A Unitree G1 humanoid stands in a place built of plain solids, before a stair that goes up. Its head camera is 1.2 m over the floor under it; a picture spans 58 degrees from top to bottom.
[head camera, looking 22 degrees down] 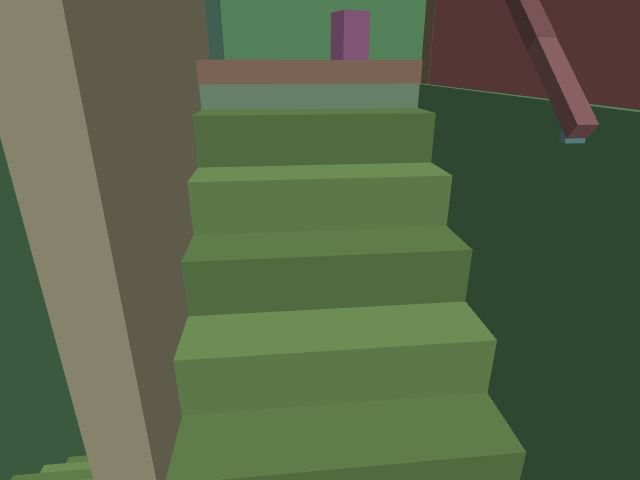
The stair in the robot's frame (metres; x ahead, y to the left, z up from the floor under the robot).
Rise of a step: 0.20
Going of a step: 0.24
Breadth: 0.98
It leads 6 degrees to the left of straight ahead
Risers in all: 6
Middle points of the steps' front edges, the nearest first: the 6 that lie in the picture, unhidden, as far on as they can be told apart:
0.84 -0.09 0.20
1.08 -0.06 0.41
1.32 -0.04 0.61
1.56 -0.01 0.82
1.80 0.01 1.02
2.03 0.04 1.22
